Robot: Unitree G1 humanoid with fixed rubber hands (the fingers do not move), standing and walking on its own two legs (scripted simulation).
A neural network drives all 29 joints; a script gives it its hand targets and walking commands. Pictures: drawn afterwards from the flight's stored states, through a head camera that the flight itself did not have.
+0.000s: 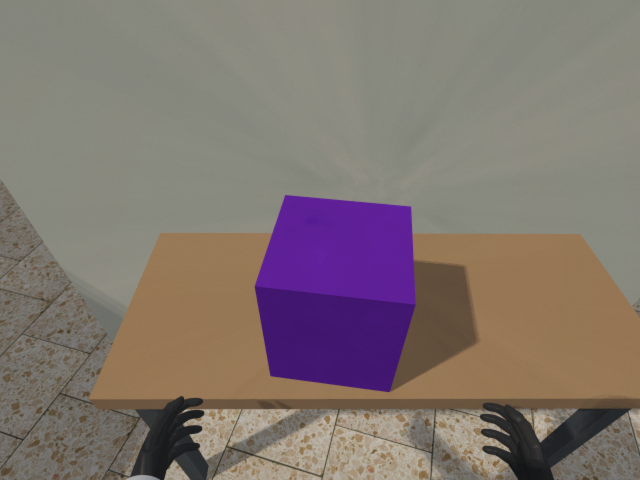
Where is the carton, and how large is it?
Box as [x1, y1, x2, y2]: [255, 195, 415, 391]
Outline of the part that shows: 285,195 255,284 270,375 389,391 415,304 410,206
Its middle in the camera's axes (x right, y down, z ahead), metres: +0.03 +0.09 +0.66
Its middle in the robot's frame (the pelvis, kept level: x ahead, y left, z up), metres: +0.45 +0.02 -0.05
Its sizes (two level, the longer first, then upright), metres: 0.210 0.200 0.250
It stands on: a table, 0.60 m high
